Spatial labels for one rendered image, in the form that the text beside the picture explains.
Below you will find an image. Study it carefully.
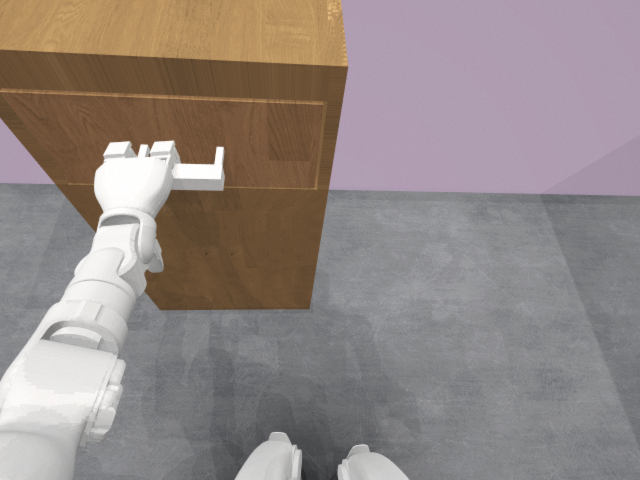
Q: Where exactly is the robot shin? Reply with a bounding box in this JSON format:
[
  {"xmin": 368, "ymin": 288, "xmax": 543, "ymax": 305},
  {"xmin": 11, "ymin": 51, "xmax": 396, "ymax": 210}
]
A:
[
  {"xmin": 268, "ymin": 432, "xmax": 292, "ymax": 446},
  {"xmin": 346, "ymin": 445, "xmax": 370, "ymax": 460}
]

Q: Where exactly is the cabinet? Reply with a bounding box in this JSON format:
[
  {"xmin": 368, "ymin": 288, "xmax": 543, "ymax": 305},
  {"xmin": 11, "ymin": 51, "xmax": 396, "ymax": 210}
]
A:
[{"xmin": 0, "ymin": 0, "xmax": 348, "ymax": 310}]

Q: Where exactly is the robot left hand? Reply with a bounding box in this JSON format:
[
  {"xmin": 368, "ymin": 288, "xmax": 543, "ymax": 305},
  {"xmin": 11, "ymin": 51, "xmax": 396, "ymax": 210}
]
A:
[{"xmin": 94, "ymin": 141, "xmax": 181, "ymax": 273}]

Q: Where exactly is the robot left shin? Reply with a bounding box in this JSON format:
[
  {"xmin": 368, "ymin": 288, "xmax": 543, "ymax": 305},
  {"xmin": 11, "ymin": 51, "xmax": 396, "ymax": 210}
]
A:
[{"xmin": 268, "ymin": 432, "xmax": 292, "ymax": 446}]

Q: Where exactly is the robot right shin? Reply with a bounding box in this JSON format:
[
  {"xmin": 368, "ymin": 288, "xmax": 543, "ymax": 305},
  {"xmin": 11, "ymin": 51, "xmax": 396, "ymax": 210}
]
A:
[{"xmin": 346, "ymin": 445, "xmax": 370, "ymax": 460}]

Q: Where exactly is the drawer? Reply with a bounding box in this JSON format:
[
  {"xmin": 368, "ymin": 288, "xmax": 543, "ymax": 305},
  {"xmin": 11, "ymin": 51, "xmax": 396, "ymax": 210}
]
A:
[{"xmin": 0, "ymin": 88, "xmax": 323, "ymax": 188}]

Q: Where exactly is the robot left forearm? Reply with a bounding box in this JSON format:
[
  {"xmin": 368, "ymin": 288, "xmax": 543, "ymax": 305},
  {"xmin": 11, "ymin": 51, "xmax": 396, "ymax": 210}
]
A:
[{"xmin": 0, "ymin": 208, "xmax": 157, "ymax": 413}]

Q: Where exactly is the handle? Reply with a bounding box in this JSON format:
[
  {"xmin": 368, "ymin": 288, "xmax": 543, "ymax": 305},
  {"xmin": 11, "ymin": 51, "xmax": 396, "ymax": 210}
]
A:
[{"xmin": 138, "ymin": 144, "xmax": 225, "ymax": 191}]

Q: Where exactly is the robot left upper arm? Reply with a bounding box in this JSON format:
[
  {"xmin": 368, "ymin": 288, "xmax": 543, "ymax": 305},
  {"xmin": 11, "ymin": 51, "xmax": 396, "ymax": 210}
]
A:
[{"xmin": 0, "ymin": 339, "xmax": 126, "ymax": 480}]

